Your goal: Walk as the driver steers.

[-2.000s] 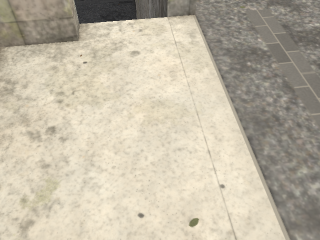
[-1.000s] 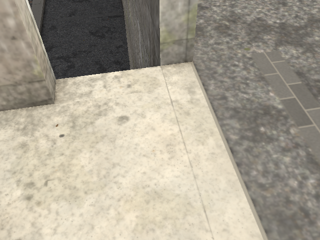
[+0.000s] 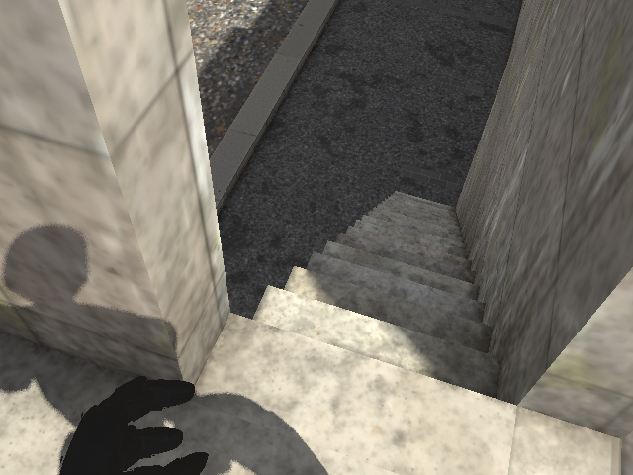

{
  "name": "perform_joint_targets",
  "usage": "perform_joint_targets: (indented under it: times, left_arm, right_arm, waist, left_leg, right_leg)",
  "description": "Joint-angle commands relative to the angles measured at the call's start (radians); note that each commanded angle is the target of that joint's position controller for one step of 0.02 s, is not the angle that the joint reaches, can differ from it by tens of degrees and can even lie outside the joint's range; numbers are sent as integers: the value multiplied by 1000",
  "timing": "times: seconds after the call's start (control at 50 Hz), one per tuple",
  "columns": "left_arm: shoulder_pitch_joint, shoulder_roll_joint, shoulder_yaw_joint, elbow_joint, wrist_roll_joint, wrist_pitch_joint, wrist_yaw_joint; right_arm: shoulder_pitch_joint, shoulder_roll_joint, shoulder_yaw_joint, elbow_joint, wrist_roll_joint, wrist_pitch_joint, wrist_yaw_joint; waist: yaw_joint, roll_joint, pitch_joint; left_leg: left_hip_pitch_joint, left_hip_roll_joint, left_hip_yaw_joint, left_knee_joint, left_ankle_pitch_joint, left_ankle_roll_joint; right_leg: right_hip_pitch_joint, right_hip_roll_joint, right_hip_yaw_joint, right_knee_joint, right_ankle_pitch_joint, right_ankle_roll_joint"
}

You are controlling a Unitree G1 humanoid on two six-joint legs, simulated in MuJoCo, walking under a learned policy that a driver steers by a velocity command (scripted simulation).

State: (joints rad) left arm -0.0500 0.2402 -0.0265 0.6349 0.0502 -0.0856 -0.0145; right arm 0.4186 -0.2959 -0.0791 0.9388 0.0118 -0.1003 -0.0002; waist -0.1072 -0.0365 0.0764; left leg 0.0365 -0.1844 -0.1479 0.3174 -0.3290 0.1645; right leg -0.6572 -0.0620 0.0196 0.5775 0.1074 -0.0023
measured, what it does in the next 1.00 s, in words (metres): walks ahead, turning right: right foot, then left foot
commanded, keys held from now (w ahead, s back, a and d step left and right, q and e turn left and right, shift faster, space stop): e+shift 0.86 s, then q+shift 0.14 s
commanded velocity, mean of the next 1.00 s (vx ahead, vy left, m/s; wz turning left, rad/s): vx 0.04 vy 0.03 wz -0.64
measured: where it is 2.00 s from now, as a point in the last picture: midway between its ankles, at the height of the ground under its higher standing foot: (357, 420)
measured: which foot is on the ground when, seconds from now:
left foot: down 0.00-0.06, up 0.08-0.56, down 0.58-1.00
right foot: up 0.00-0.04, down 0.06-0.58, up 0.60-1.00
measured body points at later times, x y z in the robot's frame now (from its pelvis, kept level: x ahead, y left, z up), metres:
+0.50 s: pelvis +0.13 -0.02 +0.00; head +0.16 -0.05 +0.45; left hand +0.27 +0.25 -0.10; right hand +0.24 -0.29 -0.12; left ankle +0.22 +0.12 -0.69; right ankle +0.25 -0.11 -0.73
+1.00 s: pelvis +0.11 +0.01 +0.00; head +0.13 -0.01 +0.45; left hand +0.42 +0.05 -0.09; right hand -0.04 -0.25 -0.11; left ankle +0.20 +0.08 -0.73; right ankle +0.01 -0.05 -0.73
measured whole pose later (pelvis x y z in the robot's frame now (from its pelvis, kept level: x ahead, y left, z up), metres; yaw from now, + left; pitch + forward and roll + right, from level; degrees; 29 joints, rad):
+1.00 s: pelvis +0.11 +0.01 +0.00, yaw -43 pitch +1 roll -1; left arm 0.12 0.28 0.04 0.65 -0.01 0.06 -0.05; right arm 0.29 -0.30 -0.04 0.72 -0.02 0.02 0.01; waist -0.07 0.00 0.03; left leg -0.28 0.09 0.16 0.49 -0.23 0.01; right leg -0.22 0.02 -0.01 0.53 -0.34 0.01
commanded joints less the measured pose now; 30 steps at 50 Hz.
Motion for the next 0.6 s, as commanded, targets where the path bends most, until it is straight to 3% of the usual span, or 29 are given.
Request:
perform_joint_targets:
  times: [0.02, 0.04, 0.06, 0.08, 0.1, 0.12, 0.14, 0.16, 0.18, 0.2, 0.24, 0.28, 0.3, 0.32, 0.34, 0.36, 0.4, 0.44, 0.48, 0.5, 0.52, 0.54, 0.56, 0.58, 0.6]
  left_arm:
    - [141, 107, 26, 26, 6, -19, 9]
    - [280, 143, 40, 76, 2, -31, 7]
    - [486, 158, 48, 141, 13, -56, 22]
    - [625, 230, 70, 205, 16, -66, 46]
    - [578, 276, 80, 175, -7, -53, 45]
    - [463, 236, 94, 127, -68, -16, 40]
    - [379, 195, 87, 97, -73, 11, 40]
    - [357, 136, 69, 101, -53, 28, 34]
    - [409, 132, 71, 133, -48, 41, 31]
    - [447, 119, 69, 146, -33, 58, 28]
    - [442, 145, 82, 138, -27, 72, 11]
    - [394, 191, 102, 90, -9, 87, 3]
    - [387, 204, 109, 83, -15, 98, 13]
    - [375, 221, 125, 59, -24, 105, 28]
    - [375, 237, 136, 51, -31, 113, 37]
    - [369, 228, 139, 36, -40, 129, 44]
    - [398, 223, 153, 33, -50, 144, 45]
    - [379, 217, 167, 27, -42, 149, 40]
    - [342, 216, 177, 10, -37, 161, 25]
    - [318, 216, 179, 9, -40, 158, 17]
    - [285, 194, 174, 6, -32, 152, 4]
    - [236, 188, 178, -8, -43, 143, -2]
    - [205, 166, 176, -18, -55, 132, -1]
    - [384, 74, 160, 34, -67, 132, 11]
    - [346, 137, 175, 29, -67, 120, 25]
  right_arm:
    - [61, -124, -22, -10, -21, -22, -18]
    - [6, -136, -23, -20, -26, -21, -24]
    - [-61, -148, -27, -7, -5, -6, -29]
    - [10, -48, -10, -25, -25, 25, -43]
    - [293, -5, 4, -9, 32, 38, -61]
    - [202, -119, 5, -16, -23, 57, -60]
    - [41, -153, 2, -75, -51, 63, -47]
    - [-78, -132, 9, -117, -69, 67, -38]
    - [-136, -87, 21, -153, -75, 89, -31]
    - [-150, -46, 42, -180, -76, 132, -21]
    - [-148, -7, 59, -219, -73, 172, -12]
    - [-147, -13, 57, -225, -76, 178, -8]
    - [-163, -15, 56, -240, -80, 184, -11]
    - [-207, -49, 39, -251, -89, 189, -19]
    - [-227, -57, 34, -257, -86, 195, -23]
    - [-254, -51, 34, -256, -67, 196, -29]
    - [-274, -40, 36, -265, -55, 189, -19]
    - [-292, -36, 44, -271, -54, 169, -11]
    - [-271, -26, 51, -270, -48, 155, -17]
    - [-245, -31, 51, -266, -38, 150, -27]
    - [-173, -34, 48, -244, -26, 144, -41]
    - [-55, -76, 38, -228, -29, 137, -59]
    - [28, -121, 23, -204, -25, 125, -81]
    - [-111, -182, 15, -244, -4, 123, -101]
    - [-319, -224, 18, -333, -65, 129, -95]
  waist:
    - [52, 145, -128]
    - [133, 157, -170]
    - [279, 170, -182]
    - [253, -54, -263]
    - [119, -168, -529]
    - [137, -26, -613]
    - [147, 2, -493]
    - [145, 78, -375]
    - [150, 78, -286]
    - [124, 16, -250]
    - [80, -7, -211]
    - [50, -56, -210]
    - [38, -74, -197]
    - [47, -86, -160]
    - [53, -102, -161]
    - [71, -113, -153]
    - [97, -170, -152]
    - [111, -189, -149]
    - [114, -190, -147]
    - [107, -197, -134]
    - [87, -242, -131]
    - [31, -295, -137]
    - [-10, -228, -108]
    - [109, 138, -142]
    - [135, 280, -87]
  left_leg:
    - [2, 191, -38, 116, 1072, -75]
    - [33, 201, -17, 246, 1052, -83]
    - [-23, 99, 88, 511, 751, -99]
    - [-269, -36, 203, 938, -293, -128]
    - [-519, -85, 0, 1250, -369, -154]
    - [-552, -3, -52, 1330, -180, -152]
    - [-595, 51, 29, 1311, -99, -160]
    - [-632, 75, 56, 1239, -72, -154]
    - [-671, 89, 54, 1190, -69, -153]
    - [-649, 70, 63, 1179, -75, -157]
    - [-613, 69, 59, 1078, -95, -161]
    - [-540, 63, 66, 953, -58, -171]
    - [-514, 61, 63, 894, -44, -183]
    - [-531, 57, 50, 835, -19, -204]
    - [-532, 53, 39, 789, -4, -213]
    - [-538, 51, 40, 756, 1, -220]
    - [-537, 46, 33, 687, 9, -224]
    - [-502, 33, 53, 617, -16, -214]
    - [-412, 22, 68, 502, -75, -190]
    - [-339, 20, 69, 410, -87, -181]
    - [-227, 0, 89, 305, -119, -164]
    - [-85, 1, 98, 135, -126, -146]
    - [46, 62, 88, -83, -65, -126]
    - [9, 352, -214, -209, -301, -117]
    - [-212, 594, -501, -288, -258, 11]
  right_leg:
    - [326, 131, -114, -127, 103, -56]
    - [407, 125, -85, -157, 103, -71]
    - [562, 52, -45, -321, 326, -75]
    - [833, -192, 168, -175, 1175, -73]
    - [1153, -462, 604, -10, 1639, -314]
    - [1123, -389, 574, -47, 1368, -348]
    - [977, -293, 465, -111, 1031, -335]
    - [849, -200, 393, -155, 760, -288]
    - [751, -140, 341, -167, 640, -253]
    - [648, -112, 344, -181, 587, -240]
    - [481, -86, 366, -213, 431, -212]
    - [354, -46, 391, -249, 247, -169]
    - [303, -23, 420, -271, 77, -143]
    - [268, -15, 471, -310, -83, -102]
    - [268, -4, 500, -335, -268, -74]
    - [270, 13, 511, -363, -416, -58]
    - [314, 29, 544, -403, -624, -66]
    - [328, 37, 562, -432, -670, -75]
    - [314, 38, 578, -440, -676, -74]
    - [287, 49, 579, -438, -686, -61]
    - [234, 56, 589, -468, -700, -37]
    - [178, 100, 562, -496, -704, 25]
    - [107, 166, 491, -431, -714, 97]
    - [133, 247, 337, -44, -772, 66]
    - [-14, 312, 144, 278, -713, 92]
Keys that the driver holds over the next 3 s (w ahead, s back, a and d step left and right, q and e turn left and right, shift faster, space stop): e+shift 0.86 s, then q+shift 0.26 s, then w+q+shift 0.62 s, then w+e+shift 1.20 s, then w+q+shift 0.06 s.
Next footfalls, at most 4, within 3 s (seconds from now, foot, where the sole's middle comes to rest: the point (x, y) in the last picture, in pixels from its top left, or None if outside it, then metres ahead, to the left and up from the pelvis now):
0.06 right None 0.29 -0.11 -0.77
0.58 left None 0.23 0.06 -0.77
1.02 right None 0.03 -0.08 -0.77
1.68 left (312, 431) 0.52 -0.05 -0.77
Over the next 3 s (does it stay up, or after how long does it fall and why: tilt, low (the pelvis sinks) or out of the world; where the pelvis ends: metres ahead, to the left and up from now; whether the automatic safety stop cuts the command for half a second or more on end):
stays up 0.43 -0.07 -0.05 its command is cut before an obstacle after 1.7 s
